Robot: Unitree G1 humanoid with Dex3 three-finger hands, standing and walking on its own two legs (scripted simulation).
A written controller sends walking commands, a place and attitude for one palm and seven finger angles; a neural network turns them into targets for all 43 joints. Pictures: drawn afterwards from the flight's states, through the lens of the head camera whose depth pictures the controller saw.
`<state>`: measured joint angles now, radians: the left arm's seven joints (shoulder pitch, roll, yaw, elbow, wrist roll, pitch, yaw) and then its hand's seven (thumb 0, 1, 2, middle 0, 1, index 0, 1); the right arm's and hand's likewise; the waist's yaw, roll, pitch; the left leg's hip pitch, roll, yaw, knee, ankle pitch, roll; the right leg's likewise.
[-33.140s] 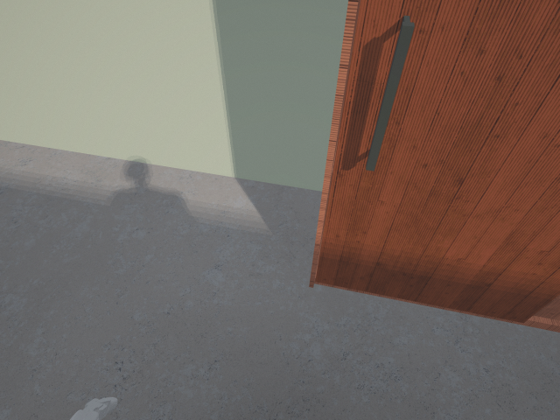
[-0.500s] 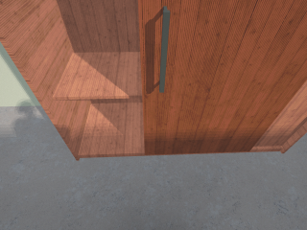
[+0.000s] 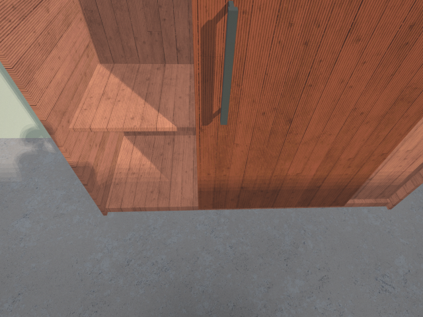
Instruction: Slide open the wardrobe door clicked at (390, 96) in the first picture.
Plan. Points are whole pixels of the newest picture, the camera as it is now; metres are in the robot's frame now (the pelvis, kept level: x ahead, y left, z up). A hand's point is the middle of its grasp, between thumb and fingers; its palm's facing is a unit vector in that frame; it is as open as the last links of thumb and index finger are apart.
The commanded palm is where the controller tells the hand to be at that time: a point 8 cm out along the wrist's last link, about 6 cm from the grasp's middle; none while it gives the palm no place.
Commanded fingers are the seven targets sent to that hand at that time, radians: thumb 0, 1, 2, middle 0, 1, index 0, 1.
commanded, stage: look to check the result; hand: left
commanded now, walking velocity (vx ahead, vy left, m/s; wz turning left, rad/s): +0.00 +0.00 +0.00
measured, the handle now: (226, 71) +0.67 +0.00 +0.10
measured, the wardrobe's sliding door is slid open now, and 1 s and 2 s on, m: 0.48 0.48 0.48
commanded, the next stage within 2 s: stand and wait in 0.28 s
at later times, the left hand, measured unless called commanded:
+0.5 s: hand out of the picture +0.03 +0.16 -0.18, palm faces +0.01 -0.98 -0.17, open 7.4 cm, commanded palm none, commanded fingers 0.00 0.90 0.90 -0.20 -0.30 -0.20 -0.30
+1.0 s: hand out of the picture +0.03 +0.16 -0.18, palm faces +0.01 -0.98 -0.17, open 7.4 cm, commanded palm none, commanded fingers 0.00 0.90 0.90 -0.20 -0.30 -0.20 -0.30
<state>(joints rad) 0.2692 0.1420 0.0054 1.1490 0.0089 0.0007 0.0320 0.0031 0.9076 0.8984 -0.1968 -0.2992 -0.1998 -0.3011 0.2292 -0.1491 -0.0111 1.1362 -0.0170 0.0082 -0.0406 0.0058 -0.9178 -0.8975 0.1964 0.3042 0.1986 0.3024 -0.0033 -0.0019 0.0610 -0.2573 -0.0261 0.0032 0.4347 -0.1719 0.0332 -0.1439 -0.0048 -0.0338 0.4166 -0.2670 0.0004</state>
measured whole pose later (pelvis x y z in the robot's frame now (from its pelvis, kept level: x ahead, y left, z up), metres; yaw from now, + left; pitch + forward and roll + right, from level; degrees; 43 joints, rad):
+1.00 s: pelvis +0.04 +0.00 +0.00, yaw -1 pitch +0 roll +0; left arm 0.26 0.15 0.00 1.15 0.00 0.00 0.04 0.00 0.91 0.90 -0.20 -0.30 -0.20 -0.30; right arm 0.20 -0.15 0.00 1.16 -0.01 -0.01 -0.05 0.00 -0.92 -0.90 0.20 0.30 0.20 0.30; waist 0.00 -0.03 0.06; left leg -0.18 -0.03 0.02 0.41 -0.22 0.03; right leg -0.06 -0.01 -0.02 0.36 -0.30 0.00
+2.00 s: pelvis +0.04 +0.00 +0.00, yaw -1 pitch -1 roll +0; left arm 0.27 0.15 0.00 1.15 0.00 -0.01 0.04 0.00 0.91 0.90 -0.20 -0.30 -0.20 -0.30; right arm 0.22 -0.15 0.00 1.17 -0.01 -0.01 -0.05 0.00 -0.91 -0.90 0.20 0.30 0.20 0.30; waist 0.00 -0.03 0.06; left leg -0.16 -0.03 0.02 0.39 -0.21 0.03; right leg -0.05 0.00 -0.02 0.35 -0.29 0.00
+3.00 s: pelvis +0.03 +0.00 +0.00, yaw -1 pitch -1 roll +0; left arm 0.26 0.16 0.00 1.16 0.01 0.00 0.04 0.00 0.91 0.90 -0.20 -0.30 -0.20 -0.30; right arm 0.21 -0.15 0.00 1.16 -0.01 0.00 -0.05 0.00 -0.91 -0.90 0.20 0.30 0.20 0.30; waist 0.00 -0.02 0.07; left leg -0.18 -0.03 0.01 0.39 -0.19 0.03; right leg -0.06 0.00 -0.02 0.35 -0.27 0.00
